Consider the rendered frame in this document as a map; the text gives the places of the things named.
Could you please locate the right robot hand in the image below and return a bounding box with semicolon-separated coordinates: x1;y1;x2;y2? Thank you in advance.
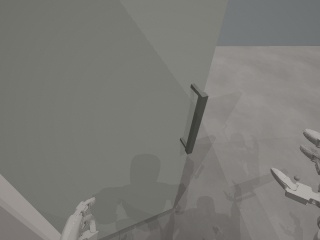
270;128;320;208

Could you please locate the handle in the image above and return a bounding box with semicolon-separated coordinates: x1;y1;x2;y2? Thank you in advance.
180;83;209;155

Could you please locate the fridge door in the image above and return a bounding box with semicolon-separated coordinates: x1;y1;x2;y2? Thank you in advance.
0;0;228;240

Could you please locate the left robot hand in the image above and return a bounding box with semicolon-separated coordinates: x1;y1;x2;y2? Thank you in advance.
60;197;99;240

